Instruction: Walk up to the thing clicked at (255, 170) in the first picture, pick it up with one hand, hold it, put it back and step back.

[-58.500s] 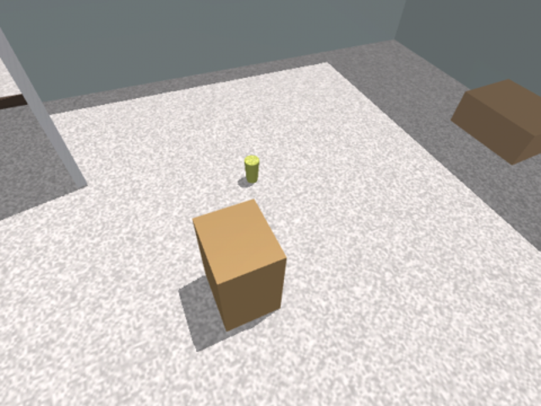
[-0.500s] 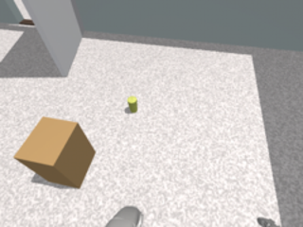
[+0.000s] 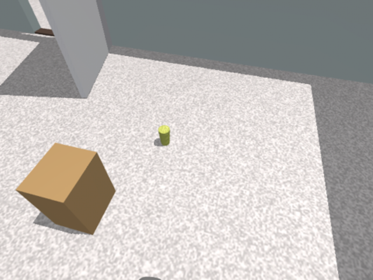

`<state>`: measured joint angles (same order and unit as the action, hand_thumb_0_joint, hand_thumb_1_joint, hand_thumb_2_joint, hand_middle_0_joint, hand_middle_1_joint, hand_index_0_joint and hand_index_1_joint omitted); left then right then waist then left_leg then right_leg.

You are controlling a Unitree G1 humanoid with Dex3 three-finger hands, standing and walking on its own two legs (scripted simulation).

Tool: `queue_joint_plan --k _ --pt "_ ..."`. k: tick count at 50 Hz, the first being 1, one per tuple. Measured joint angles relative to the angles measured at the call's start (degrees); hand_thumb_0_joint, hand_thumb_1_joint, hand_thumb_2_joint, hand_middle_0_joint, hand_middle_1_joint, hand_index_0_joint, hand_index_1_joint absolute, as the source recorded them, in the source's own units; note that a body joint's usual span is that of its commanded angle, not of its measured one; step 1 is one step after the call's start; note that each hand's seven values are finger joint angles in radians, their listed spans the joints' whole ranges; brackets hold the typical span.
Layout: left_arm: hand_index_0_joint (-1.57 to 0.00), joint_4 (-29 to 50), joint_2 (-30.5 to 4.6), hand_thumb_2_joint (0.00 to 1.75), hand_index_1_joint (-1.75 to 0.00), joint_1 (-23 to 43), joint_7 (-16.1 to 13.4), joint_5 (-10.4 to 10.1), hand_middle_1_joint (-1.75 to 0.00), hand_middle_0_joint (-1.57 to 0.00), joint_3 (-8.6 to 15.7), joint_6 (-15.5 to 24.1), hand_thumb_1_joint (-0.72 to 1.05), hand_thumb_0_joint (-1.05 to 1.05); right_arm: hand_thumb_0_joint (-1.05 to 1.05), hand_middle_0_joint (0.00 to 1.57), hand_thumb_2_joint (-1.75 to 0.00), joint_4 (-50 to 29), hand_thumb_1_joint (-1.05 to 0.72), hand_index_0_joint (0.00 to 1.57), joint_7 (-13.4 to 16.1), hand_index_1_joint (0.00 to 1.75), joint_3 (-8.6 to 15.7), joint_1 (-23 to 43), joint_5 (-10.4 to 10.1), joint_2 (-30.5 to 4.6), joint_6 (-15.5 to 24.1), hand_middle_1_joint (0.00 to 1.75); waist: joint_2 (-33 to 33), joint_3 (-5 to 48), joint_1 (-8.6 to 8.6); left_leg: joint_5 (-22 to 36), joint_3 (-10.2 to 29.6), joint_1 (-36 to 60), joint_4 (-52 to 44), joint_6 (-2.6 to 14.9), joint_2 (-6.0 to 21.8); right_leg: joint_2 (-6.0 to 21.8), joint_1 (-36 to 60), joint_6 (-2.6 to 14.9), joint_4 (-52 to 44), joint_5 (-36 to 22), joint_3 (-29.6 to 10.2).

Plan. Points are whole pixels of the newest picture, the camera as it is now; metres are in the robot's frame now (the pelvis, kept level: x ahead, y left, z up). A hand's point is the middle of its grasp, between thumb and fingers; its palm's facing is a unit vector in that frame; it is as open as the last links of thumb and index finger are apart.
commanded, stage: step back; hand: left
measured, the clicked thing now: (164, 136) +1.07 +0.19 -0.69
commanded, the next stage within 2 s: stand in 0.48 s
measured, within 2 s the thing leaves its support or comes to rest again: neither
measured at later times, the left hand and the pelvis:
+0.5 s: hand out of the picture +0.11 +0.29 -0.15, palm faces -0.02 -0.93 -0.37, open 7.4 cm; pelvis +0.04 +0.03 +0.01, yaw -1 degrees
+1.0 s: hand out of the picture +0.14 +0.29 -0.13, palm faces -0.05 -0.94 -0.33, open 7.4 cm; pelvis +0.04 +0.04 +0.02, yaw -1 degrees
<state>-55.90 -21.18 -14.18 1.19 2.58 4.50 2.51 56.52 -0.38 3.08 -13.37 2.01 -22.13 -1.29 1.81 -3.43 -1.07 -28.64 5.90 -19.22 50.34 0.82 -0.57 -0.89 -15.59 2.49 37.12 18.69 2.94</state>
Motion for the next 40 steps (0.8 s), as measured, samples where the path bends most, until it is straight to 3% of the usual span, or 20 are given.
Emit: queue_joint_plan --k 3,8,11,12,17,22,31,40 --pt "-0.20 0.0 1.2 0.90 -0.30 -0.2 -0.4 -0.4 -0.30 -0.21 -0.6 0.7 0.90 0.01 0.01 0.20 -0.90 -0.1 -0.90 0.20 0.1 0.30 0.2 0.9 -0.4 -0.9 0.8 0.30 0.7 -1.0 -0.71 2.5 0.1 -3.5 3.6 -0.13 -0.7 0.5 2.0 -0.21 -2.5 -0.6 0.2" --pt "-0.20 -0.2 1.2 0.90 -0.30 0.0 -0.8 -0.7 -0.31 -0.21 -1.4 0.6 0.90 0.01 0.01 0.20 -0.90 -0.3 -0.90 0.20 -0.1 0.30 0.1 2.9 -0.5 -1.1 1.0 0.30 0.3 -2.4 -1.17 5.7 -3.1 -3.3 -5.4 -0.67 1.3 1.7 3.1 -0.95 -2.8 0.3 0.2" --pt "-0.20 0.0 0.6 0.90 -0.30 0.9 -1.1 -1.2 -0.31 -0.21 -1.9 -0.3 0.90 0.01 0.00 0.20 -0.90 -0.2 -0.90 0.20 -0.1 0.30 0.0 4.3 -0.6 -0.6 1.1 0.30 -0.2 -3.0 -0.92 13.7 -5.5 0.2 -14.6 -0.13 2.1 2.5 2.2 -1.76 0.2 2.5 0.3" --pt "-0.20 0.0 0.3 0.90 -0.30 1.4 -1.3 -1.4 -0.31 -0.21 -2.0 -0.6 0.90 0.01 0.00 0.20 -0.90 0.0 -0.90 0.20 0.1 0.30 0.0 5.0 -0.5 -0.2 1.3 0.30 -0.8 -3.4 -0.84 16.0 -5.8 0.8 -15.8 -0.91 1.8 3.1 1.8 -2.13 1.8 3.4 0.1" --pt "-0.20 -0.8 -0.6 0.90 -0.30 4.1 -1.7 -2.2 -0.30 -0.21 -2.2 -1.8 0.91 0.01 0.00 0.20 -0.90 0.5 -0.90 0.20 0.0 0.30 -1.3 8.1 -0.7 2.2 1.1 0.30 -2.2 -3.4 -1.35 13.4 -7.2 0.2 -13.2 -1.34 2.3 2.4 1.3 -1.36 2.8 4.6 -2.3" --pt "-0.20 -2.7 -0.6 0.90 -0.30 4.9 -1.3 -1.5 -0.30 -0.21 -2.4 -0.9 0.91 0.01 0.00 0.21 -0.90 1.6 -0.90 0.20 -0.2 0.30 -2.2 10.9 -1.1 3.5 0.5 0.30 -1.5 -2.1 -0.63 13.2 -7.3 0.6 -13.7 -1.97 3.6 1.1 2.7 -2.62 -0.8 2.2 -2.5" --pt "-0.20 -6.6 1.0 0.90 -0.30 8.1 -0.6 -2.1 -0.30 -0.21 -4.1 -1.0 0.91 0.01 0.00 0.21 -0.90 6.0 -0.90 0.20 -0.7 0.30 -2.9 10.9 -1.4 2.8 2.2 0.30 -1.4 -1.1 0.47 17.3 -8.3 6.3 -23.4 -1.28 2.6 2.0 8.3 -3.65 -10.8 -2.3 -3.1" --pt "-0.20 -8.6 1.3 0.90 -0.30 10.4 -0.5 -2.1 -0.30 -0.21 -4.3 -0.9 0.91 0.01 0.00 0.20 -0.90 9.4 -0.90 0.20 -0.5 0.30 -2.6 9.6 -1.5 2.3 2.3 0.30 -2.2 -0.6 1.43 20.1 -8.6 9.6 -29.2 -1.13 2.2 2.4 11.5 -4.00 -16.6 -5.2 -3.1"
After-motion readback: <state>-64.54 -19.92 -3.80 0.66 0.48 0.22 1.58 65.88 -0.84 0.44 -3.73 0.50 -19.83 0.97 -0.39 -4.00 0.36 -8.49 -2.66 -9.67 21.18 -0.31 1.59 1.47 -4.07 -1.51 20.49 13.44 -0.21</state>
